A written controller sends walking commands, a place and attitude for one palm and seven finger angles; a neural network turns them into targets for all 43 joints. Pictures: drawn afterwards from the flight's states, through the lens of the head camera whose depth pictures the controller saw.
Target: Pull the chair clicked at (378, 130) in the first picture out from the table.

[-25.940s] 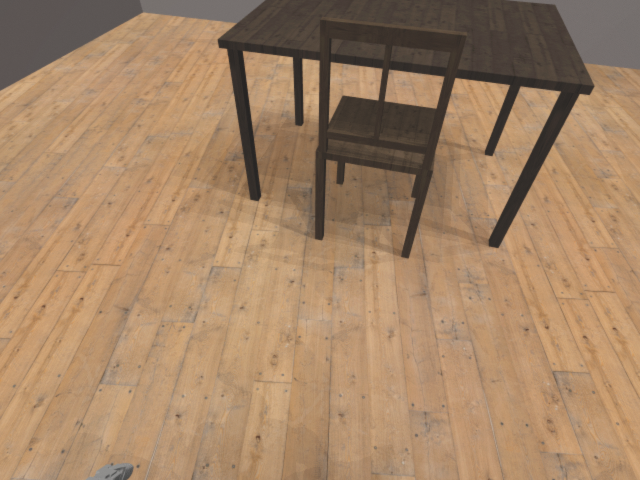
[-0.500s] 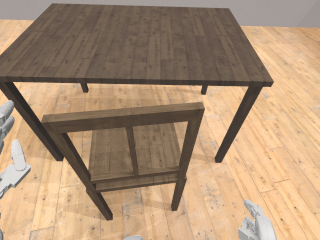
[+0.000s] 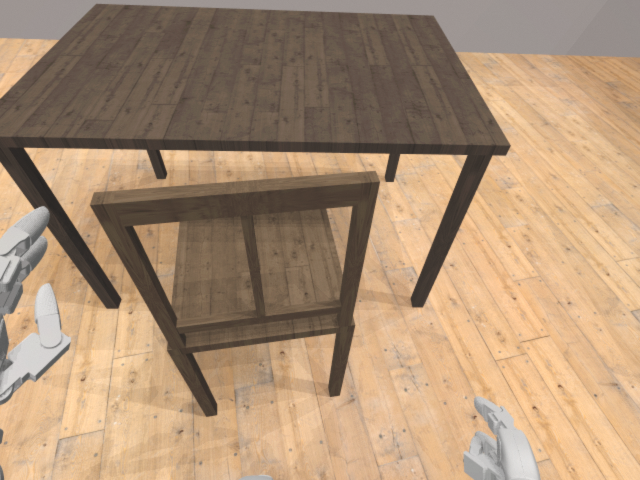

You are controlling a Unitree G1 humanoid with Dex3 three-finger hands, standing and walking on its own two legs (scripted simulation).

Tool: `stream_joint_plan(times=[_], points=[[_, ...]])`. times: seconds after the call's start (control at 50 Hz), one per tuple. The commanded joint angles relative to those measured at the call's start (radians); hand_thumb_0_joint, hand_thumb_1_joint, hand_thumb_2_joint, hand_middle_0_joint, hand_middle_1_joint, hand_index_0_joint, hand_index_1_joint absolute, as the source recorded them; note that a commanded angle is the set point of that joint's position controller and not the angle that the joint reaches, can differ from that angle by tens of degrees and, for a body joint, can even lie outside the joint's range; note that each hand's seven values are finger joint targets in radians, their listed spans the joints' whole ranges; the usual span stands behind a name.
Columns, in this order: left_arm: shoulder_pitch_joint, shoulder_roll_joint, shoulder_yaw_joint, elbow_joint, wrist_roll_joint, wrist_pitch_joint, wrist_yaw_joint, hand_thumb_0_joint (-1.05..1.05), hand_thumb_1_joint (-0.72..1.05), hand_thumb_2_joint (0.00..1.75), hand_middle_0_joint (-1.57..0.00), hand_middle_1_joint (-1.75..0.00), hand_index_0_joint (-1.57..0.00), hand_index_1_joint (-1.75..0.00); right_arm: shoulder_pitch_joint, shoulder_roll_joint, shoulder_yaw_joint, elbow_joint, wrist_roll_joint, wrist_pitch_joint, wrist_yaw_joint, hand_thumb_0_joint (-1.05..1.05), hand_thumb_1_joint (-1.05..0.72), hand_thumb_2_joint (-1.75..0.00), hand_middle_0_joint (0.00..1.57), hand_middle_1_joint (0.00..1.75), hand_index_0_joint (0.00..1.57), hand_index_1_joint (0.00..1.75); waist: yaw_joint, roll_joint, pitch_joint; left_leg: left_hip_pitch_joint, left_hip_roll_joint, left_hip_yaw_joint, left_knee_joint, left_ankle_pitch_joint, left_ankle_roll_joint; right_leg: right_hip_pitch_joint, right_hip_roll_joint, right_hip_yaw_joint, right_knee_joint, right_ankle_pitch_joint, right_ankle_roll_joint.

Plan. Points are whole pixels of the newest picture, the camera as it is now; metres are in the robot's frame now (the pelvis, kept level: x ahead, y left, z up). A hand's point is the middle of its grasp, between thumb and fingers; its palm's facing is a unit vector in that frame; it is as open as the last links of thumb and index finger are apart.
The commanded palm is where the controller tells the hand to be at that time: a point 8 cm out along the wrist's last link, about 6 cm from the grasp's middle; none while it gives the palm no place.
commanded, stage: stop stepping back and stand still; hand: left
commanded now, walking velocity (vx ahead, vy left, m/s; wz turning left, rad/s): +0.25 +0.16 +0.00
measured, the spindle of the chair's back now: (254, 269) +0.46 +0.15 -0.08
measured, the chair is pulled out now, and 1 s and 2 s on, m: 0.18 0.18 0.18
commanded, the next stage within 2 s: let the arm hang, fingers relaxed in 0.68 s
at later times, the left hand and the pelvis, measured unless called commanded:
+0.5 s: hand out of the picture +0.09 +0.30 +0.16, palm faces +0.54 -0.76 -0.36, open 7.4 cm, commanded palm +0.03 +0.32 +0.18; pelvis -0.08 +0.01 +0.00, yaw +5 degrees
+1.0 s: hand out of the picture +0.05 +0.24 -0.14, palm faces +0.17 -0.96 -0.24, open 7.4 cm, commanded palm none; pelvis -0.07 +0.03 -0.02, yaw +7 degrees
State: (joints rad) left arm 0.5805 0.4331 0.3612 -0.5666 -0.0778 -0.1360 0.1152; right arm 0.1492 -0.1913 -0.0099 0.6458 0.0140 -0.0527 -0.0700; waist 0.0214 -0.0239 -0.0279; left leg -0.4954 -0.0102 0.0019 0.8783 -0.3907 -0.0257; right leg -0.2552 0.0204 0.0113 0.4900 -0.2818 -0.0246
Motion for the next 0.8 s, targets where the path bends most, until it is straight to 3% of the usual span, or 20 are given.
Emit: stream_joint_plan(times=[0.0,0.02,0.06,0.1,0.12,0.16,0.22,0.32,0.38,0.42,0.48,0.52,0.54,0.58,0.6,0.68,0.72,0.74,0.76,0.78], points=[[-0.027,0.182,0.184,-0.11,0.015,-0.034,0.059,0.0,0.9,0.9,-0.2,-0.3,-0.2,-0.3,-0.132,-0.106,-0.019,-0.176,0.002,-0.032,-0.031,0.0,-0.9,-0.9,0.2,0.3,0.2,0.3,-0.036,-0.047,-0.087,0.117,0.031,0.002,-0.259,0.059,0.018,0.06,-0.244,0.1,-0.039,0.606,-0.079],[-0.023,0.174,0.174,-0.127,0.015,-0.032,0.064,0.0,0.9,0.9,-0.2,-0.3,-0.2,-0.3,-0.105,-0.122,-0.025,-0.173,0.004,-0.033,-0.035,0.0,-0.9,-0.9,0.2,0.3,0.2,0.3,-0.046,-0.026,-0.109,0.213,0.021,0.02,-0.393,0.181,0.029,0.062,-0.217,0.079,-0.009,0.546,-0.048],[-0.003,0.165,0.164,-0.194,0.01,-0.036,0.074,0.0,0.9,0.9,-0.2,-0.3,-0.2,-0.3,-0.076,-0.162,-0.048,-0.182,0.01,-0.051,-0.036,0.0,-0.9,-0.9,0.2,0.3,0.2,0.3,-0.024,0.11,-0.161,0.319,0.141,-0.075,-0.488,0.473,0.076,0.076,-0.119,0.024,0.041,0.345,0.016],[0.018,0.18,0.17,-0.249,0.001,-0.037,0.074,0.0,0.9,0.9,-0.2,-0.3,-0.2,-0.3,-0.062,-0.182,-0.063,-0.202,0.03,-0.065,-0.026,0.0,-0.9,-0.9,0.2,0.3,0.2,0.3,-0.003,0.128,-0.152,0.335,0.192,-0.105,-0.442,0.476,0.083,0.034,-0.078,0.018,-0.019,0.13,0.048],[0.034,0.2,0.201,-0.243,0.014,-0.034,0.078,0.0,0.9,0.9,-0.2,-0.3,-0.2,-0.3,-0.061,-0.176,-0.062,-0.198,0.022,-0.072,-0.027,0.0,-0.9,-0.9,0.2,0.3,0.2,0.3,-0.014,0.106,-0.166,0.307,0.168,-0.118,-0.387,0.573,0.085,0.087,-0.069,0.003,-0.002,0.303,0.031],[0.011,0.185,0.187,-0.284,0.008,-0.041,0.069,0.0,0.9,0.9,-0.2,-0.3,-0.2,-0.3,-0.071,-0.153,-0.044,-0.196,0.008,-0.076,-0.021,0.0,-0.9,-0.9,0.2,0.3,0.2,0.3,-0.017,0.189,-0.111,0.218,0.139,-0.13,-0.484,0.372,0.068,0.104,-0.064,-0.016,0.004,0.18,0.034],[-0.006,0.146,0.164,-0.223,0.014,-0.051,0.074,0.0,0.9,0.9,-0.2,-0.3,-0.2,-0.3,-0.051,-0.162,-0.043,-0.177,0.004,-0.098,-0.017,0.0,-0.9,-0.9,0.2,0.3,0.2,0.3,-0.022,0.155,-0.031,0.133,0.123,-0.13,-0.553,-0.009,0.069,0.102,-0.046,-0.007,-0.065,0.017,0.028],[-0.119,0.118,0.122,-0.087,0.04,-0.049,0.075,0.0,0.9,0.9,-0.2,-0.3,-0.2,-0.3,-0.036,-0.164,-0.04,-0.158,-0.002,-0.102,-0.022,0.0,-0.9,-0.9,0.2,0.3,0.2,0.3,-0.028,0.128,0.049,0.059,0.101,-0.12,-0.585,-0.33,0.076,0.051,-0.019,-0.01,-0.108,-0.226,0.014],[-0.185,0.116,0.096,-0.044,0.046,-0.036,0.07,0.0,0.9,0.9,-0.2,-0.3,-0.2,-0.3,-0.029,-0.153,-0.035,-0.146,-0.007,-0.092,-0.024,0.0,-0.9,-0.9,0.2,0.3,0.2,0.3,-0.033,0.054,0.074,0.077,0.066,-0.078,-0.478,-0.269,0.075,-0.009,-0.042,0.024,-0.146,-0.263,-0.013],[-0.228,0.126,0.091,-0.065,0.046,-0.037,0.063,0.0,0.9,0.9,-0.2,-0.3,-0.2,-0.3,-0.021,-0.15,-0.038,-0.135,-0.013,-0.084,-0.019,0.0,-0.9,-0.9,0.2,0.3,0.2,0.3,-0.037,-0.029,0.046,0.139,0.031,-0.031,-0.324,-0.162,0.071,-0.063,-0.098,0.087,-0.184,-0.301,-0.043],[-0.215,0.138,0.101,-0.123,0.035,-0.043,0.063,0.0,0.9,0.9,-0.2,-0.3,-0.2,-0.3,-0.018,-0.14,-0.028,-0.123,-0.017,-0.082,-0.014,0.0,-0.9,-0.9,0.2,0.3,0.2,0.3,-0.044,-0.058,-0.012,0.277,0.017,0.016,-0.187,-0.033,0.061,-0.15,-0.188,0.154,-0.203,-0.337,-0.089],[-0.192,0.139,0.114,-0.15,0.033,-0.047,0.069,0.0,0.9,0.9,-0.2,-0.3,-0.2,-0.3,-0.029,-0.14,-0.022,-0.128,-0.018,-0.086,-0.012,0.0,-0.9,-0.9,0.2,0.3,0.2,0.3,-0.045,0.014,0.007,0.289,0.048,-0.043,-0.311,-0.093,0.076,-0.173,-0.15,0.101,-0.124,-0.341,-0.067],[-0.181,0.139,0.118,-0.154,0.035,-0.047,0.068,0.0,0.9,0.9,-0.2,-0.3,-0.2,-0.3,-0.042,-0.148,-0.02,-0.135,-0.021,-0.085,-0.014,0.0,-0.9,-0.9,0.2,0.3,0.2,0.3,-0.045,0.128,0.047,0.249,0.083,-0.126,-0.43,-0.21,0.091,-0.204,-0.089,0.053,-0.049,-0.367,-0.039],[-0.169,0.147,0.143,-0.174,0.056,-0.047,0.073,0.0,0.9,0.9,-0.2,-0.3,-0.2,-0.3,-0.066,-0.144,-0.011,-0.157,-0.007,-0.091,-0.018,0.0,-0.9,-0.9,0.2,0.3,0.2,0.3,-0.032,0.351,0.08,-0.031,0.238,-0.376,-0.76,-0.582,0.156,0.003,0.052,-0.069,0.302,-0.172,0.024],[-0.201,0.163,0.152,-0.177,0.068,-0.046,0.07,0.0,0.9,0.9,-0.2,-0.3,-0.2,-0.3,-0.075,-0.132,-0.018,-0.17,-0.005,-0.092,-0.016,0.0,-0.9,-0.9,0.2,0.3,0.2,0.3,-0.022,0.357,0.101,-0.155,0.239,-0.35,-0.78,-0.574,0.157,0.088,0.05,-0.064,0.386,-0.133,0.024],[-0.132,0.143,0.141,-0.093,0.051,-0.058,0.063,0.0,0.9,0.9,-0.2,-0.3,-0.2,-0.3,-0.036,-0.121,-0.018,-0.14,-0.004,-0.108,-0.006,0.0,-0.9,-0.9,0.2,0.3,0.2,0.3,-0.011,0.105,0.105,-0.024,0.118,-0.151,-0.534,-0.259,0.085,0.137,0.005,-0.037,-0.083,-0.119,0.003],[-0.124,0.136,0.126,-0.082,0.036,-0.062,0.048,0.0,0.9,0.9,-0.2,-0.3,-0.2,-0.3,-0.031,-0.128,-0.028,-0.138,-0.014,-0.105,0.002,0.0,-0.9,-0.9,0.2,0.3,0.2,0.3,-0.032,-0.037,0.094,0.08,0.035,-0.049,-0.237,-0.027,0.042,-0.008,-0.175,0.263,-0.257,-0.203,-0.101],[-0.123,0.128,0.12,-0.073,0.031,-0.063,0.046,0.0,0.9,0.9,-0.2,-0.3,-0.2,-0.3,-0.028,-0.135,-0.025,-0.126,-0.018,-0.102,0.007,0.0,-0.9,-0.9,0.2,0.3,0.2,0.3,-0.039,0.002,0.086,0.126,0.041,-0.03,-0.174,0.061,0.037,-0.038,-0.245,0.317,-0.287,-0.118,-0.132],[-0.171,-0.05,-0.219,0.723,0.131,0.076,-0.074,0.0,0.9,0.9,-0.2,-0.3,-0.2,-0.3,0.034,-0.204,-0.066,0.1,-0.035,-0.119,0.08,0.0,-0.9,-0.9,0.2,0.3,0.2,0.3,-0.086,-0.039,0.033,0.098,0.079,-0.002,-0.062,0.136,0.045,-0.092,-0.32,0.166,-0.063,0.242,-0.12],[-0.158,-0.133,-0.225,0.756,0.113,0.128,-0.09,0.0,0.9,0.9,-0.2,-0.3,-0.2,-0.3,0.128,-0.123,-0.062,0.099,-0.033,-0.055,0.076,0.0,-0.9,-0.9,0.2,0.3,0.2,0.3,-0.083,-0.082,-0.057,0.202,0.06,-0.028,-0.095,0.114,0.039,-0.109,-0.245,0.12,-0.014,0.21,-0.106]])
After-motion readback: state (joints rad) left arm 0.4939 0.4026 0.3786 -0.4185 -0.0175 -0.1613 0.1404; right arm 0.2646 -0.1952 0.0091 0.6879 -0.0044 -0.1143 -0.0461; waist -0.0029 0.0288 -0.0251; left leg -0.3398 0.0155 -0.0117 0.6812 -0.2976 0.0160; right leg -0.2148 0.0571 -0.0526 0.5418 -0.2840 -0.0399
